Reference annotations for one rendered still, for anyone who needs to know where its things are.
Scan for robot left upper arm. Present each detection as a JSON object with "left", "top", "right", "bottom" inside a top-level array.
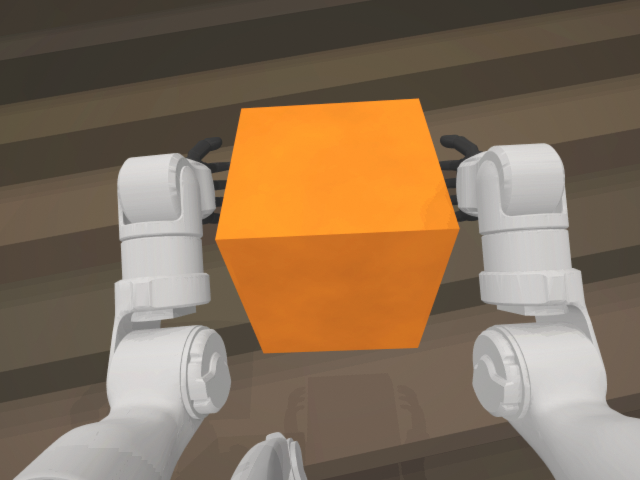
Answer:
[{"left": 13, "top": 325, "right": 231, "bottom": 480}]

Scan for carton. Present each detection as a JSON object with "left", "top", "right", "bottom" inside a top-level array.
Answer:
[{"left": 215, "top": 99, "right": 460, "bottom": 353}]

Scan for robot right forearm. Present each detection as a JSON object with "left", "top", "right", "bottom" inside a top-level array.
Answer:
[{"left": 456, "top": 143, "right": 607, "bottom": 392}]

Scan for robot right upper arm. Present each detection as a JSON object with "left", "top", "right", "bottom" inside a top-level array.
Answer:
[{"left": 472, "top": 321, "right": 640, "bottom": 480}]

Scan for robot left forearm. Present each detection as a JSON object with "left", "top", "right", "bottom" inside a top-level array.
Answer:
[{"left": 106, "top": 153, "right": 216, "bottom": 405}]

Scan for robot left thigh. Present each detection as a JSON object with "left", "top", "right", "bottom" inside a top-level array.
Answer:
[{"left": 231, "top": 437, "right": 305, "bottom": 480}]

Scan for robot right hand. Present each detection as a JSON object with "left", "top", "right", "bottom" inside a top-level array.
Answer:
[{"left": 439, "top": 135, "right": 482, "bottom": 222}]

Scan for robot left hand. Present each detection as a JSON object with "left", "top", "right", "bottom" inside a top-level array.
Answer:
[{"left": 186, "top": 137, "right": 231, "bottom": 224}]

